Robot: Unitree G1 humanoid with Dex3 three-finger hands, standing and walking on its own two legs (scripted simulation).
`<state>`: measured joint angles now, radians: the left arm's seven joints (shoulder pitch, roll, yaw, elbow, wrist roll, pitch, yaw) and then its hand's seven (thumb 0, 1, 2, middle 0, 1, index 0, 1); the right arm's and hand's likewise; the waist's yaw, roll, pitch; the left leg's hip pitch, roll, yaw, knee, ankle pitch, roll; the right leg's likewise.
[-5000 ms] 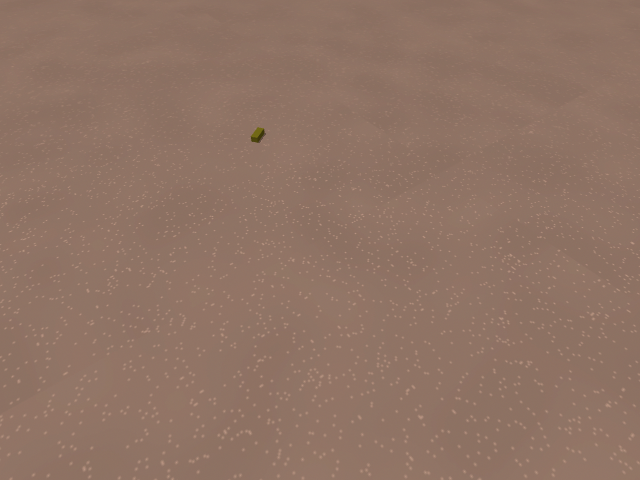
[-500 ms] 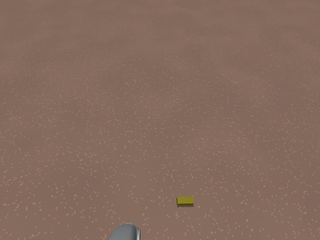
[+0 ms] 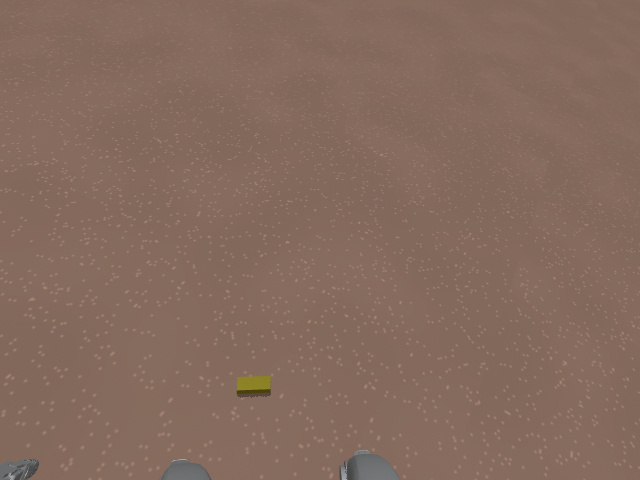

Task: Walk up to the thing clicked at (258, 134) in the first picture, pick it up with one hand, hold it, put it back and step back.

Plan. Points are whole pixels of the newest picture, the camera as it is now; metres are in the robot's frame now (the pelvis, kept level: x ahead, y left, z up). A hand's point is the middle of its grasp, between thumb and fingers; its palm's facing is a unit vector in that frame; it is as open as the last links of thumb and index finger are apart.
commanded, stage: walk up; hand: left
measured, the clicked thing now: (253, 384) +0.47 +0.07 -0.71
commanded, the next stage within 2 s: none
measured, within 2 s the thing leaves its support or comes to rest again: neither
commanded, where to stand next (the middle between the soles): +0.11 -0.18 m, yaw +6 degrees
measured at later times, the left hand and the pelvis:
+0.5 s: hand out of the picture +0.06 +0.09 -0.14, palm faces +0.03 -0.95 -0.32, open 7.4 cm; pelvis +0.02 -0.18 +0.02, yaw +4 degrees
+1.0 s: hand out of the picture +0.03 +0.06 -0.11, palm faces +0.07 -0.85 -0.52, open 7.4 cm; pelvis +0.04 -0.25 +0.02, yaw +6 degrees
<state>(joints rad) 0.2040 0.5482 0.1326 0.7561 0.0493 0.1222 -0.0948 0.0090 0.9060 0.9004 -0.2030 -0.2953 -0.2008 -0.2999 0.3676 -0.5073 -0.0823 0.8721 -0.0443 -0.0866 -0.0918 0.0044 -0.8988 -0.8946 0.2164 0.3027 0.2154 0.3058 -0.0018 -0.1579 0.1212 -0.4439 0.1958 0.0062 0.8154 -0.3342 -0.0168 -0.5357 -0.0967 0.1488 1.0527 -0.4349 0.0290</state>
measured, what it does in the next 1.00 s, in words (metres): steps to the right: right foot, then left foot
